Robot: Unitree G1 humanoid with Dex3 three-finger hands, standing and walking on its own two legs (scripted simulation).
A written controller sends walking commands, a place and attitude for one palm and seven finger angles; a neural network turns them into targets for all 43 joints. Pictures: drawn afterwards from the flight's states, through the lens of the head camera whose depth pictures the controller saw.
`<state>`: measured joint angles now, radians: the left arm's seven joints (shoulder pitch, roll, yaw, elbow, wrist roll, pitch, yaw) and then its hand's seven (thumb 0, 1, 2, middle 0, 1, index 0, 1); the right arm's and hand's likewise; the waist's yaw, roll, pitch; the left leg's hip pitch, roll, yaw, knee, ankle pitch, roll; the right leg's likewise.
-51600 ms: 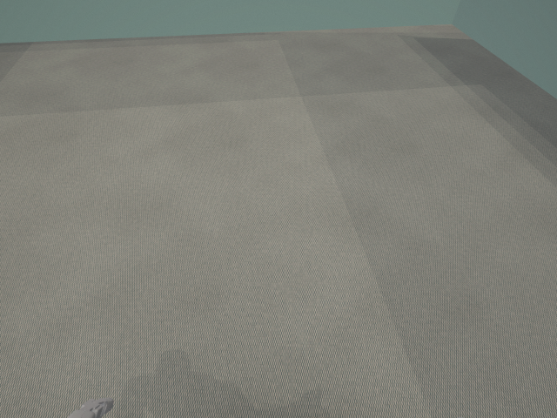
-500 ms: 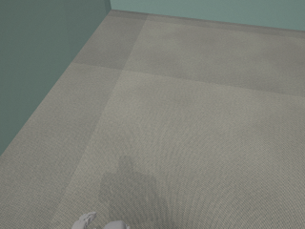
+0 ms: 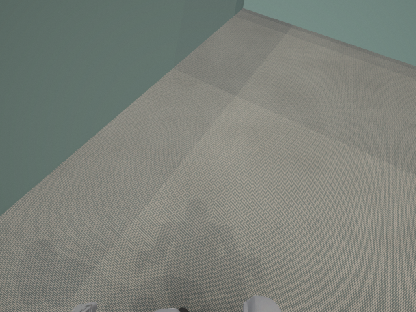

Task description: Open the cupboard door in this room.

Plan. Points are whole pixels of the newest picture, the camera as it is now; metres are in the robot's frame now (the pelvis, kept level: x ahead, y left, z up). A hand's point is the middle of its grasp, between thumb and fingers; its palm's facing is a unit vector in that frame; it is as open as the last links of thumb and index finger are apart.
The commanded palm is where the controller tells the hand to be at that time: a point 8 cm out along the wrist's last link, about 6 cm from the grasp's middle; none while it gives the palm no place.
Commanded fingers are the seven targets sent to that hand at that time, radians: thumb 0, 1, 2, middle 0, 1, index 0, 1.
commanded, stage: turn to face it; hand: left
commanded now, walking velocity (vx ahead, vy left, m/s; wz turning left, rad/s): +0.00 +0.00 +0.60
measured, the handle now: out of the picture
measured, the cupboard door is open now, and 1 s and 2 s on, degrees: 46 46 46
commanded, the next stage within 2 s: none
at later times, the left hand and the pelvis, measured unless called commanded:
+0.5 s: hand out of the picture +0.03 +0.11 -0.15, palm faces +0.34 -0.90 -0.27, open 7.3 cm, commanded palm none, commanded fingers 0.00 0.90 0.90 -0.20 -0.30 -0.20 -0.30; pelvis +0.02 -0.10 +0.00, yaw +20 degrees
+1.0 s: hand out of the picture -0.06 +0.16 -0.17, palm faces +0.61 -0.75 -0.26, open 7.4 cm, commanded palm none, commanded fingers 0.00 0.90 0.90 -0.20 -0.30 -0.20 -0.30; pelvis +0.01 -0.06 +0.00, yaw +37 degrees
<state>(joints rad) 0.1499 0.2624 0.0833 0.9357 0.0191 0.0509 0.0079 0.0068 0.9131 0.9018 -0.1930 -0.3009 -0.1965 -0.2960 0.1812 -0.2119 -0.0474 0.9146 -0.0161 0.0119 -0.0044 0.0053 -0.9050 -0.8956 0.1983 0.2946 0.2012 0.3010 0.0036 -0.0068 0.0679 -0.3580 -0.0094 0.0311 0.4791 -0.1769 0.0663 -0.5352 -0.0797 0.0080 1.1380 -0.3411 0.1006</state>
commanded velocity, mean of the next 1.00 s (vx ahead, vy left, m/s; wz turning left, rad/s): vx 0.00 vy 0.00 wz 0.60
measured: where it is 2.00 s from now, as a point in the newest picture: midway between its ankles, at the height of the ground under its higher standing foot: outside the picture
